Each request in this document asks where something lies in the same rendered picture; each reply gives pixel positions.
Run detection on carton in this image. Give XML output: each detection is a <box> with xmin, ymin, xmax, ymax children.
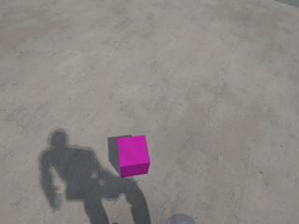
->
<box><xmin>117</xmin><ymin>135</ymin><xmax>150</xmax><ymax>177</ymax></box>

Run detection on right robot thigh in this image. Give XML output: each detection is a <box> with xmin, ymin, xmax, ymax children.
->
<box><xmin>165</xmin><ymin>213</ymin><xmax>197</xmax><ymax>224</ymax></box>

